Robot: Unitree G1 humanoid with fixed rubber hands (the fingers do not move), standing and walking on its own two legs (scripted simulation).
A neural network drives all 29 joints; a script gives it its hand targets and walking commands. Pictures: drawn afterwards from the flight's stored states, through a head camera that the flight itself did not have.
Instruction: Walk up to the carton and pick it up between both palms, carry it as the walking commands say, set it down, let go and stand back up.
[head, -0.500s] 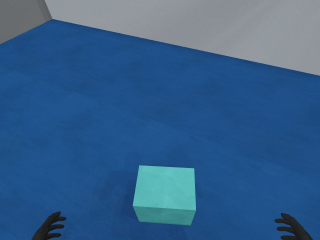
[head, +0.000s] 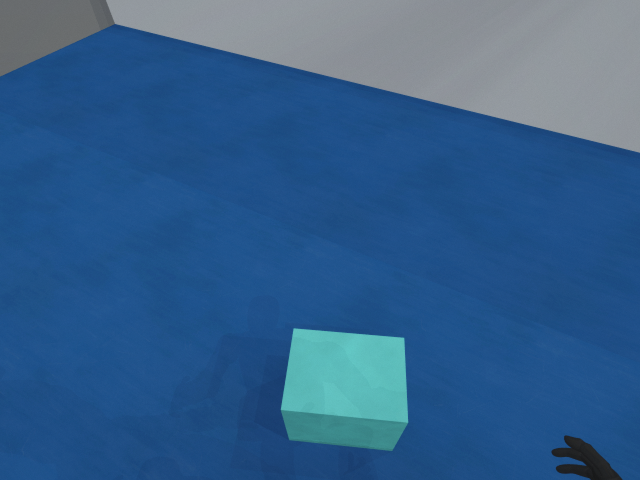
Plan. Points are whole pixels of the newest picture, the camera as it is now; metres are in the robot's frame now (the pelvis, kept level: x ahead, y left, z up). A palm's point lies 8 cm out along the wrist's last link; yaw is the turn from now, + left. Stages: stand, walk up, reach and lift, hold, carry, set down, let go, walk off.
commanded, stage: walk up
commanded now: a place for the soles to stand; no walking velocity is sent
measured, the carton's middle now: (344, 391) +0.44 -0.02 -0.62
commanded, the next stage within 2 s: reach and lift in 0.76 s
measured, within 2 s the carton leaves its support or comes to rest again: neither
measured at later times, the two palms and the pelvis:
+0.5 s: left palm out of the picture +0.14 +0.33 -0.08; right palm out of the picture +0.13 -0.32 -0.08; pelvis +0.02 +0.01 +0.01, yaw -4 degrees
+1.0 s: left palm (129, 446) +0.18 +0.28 -0.08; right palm (603, 479) +0.16 -0.31 -0.08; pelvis +0.00 -0.01 +0.00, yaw -3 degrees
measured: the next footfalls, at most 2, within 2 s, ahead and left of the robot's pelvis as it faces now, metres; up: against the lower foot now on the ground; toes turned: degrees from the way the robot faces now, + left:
none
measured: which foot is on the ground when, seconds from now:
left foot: down 0.00-1.00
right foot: down 0.00-1.00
